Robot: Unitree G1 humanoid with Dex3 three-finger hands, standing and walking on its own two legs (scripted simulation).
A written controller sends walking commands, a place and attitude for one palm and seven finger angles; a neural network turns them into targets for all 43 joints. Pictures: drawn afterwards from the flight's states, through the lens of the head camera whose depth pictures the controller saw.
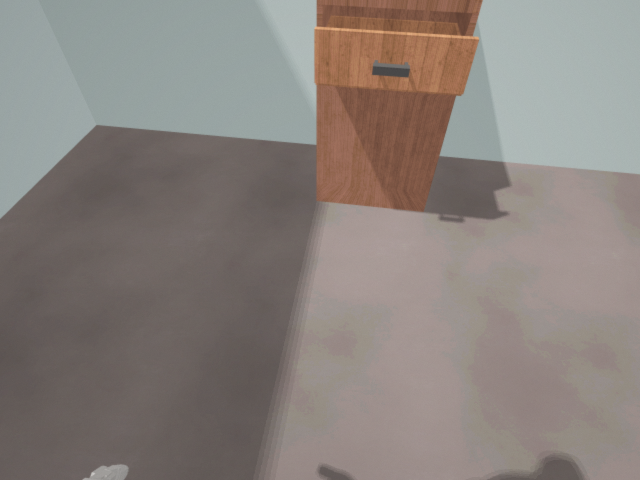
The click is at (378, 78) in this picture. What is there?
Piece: drawer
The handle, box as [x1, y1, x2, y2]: [372, 60, 409, 76]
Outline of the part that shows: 373,63 372,74 408,76 409,65 407,64 407,62 405,62 403,65 378,63 377,60 375,60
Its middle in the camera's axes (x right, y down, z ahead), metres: +0.20 -0.50 +1.13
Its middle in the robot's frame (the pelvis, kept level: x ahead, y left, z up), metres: +1.19 -0.15 -0.01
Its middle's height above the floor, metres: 0.76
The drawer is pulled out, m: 0.21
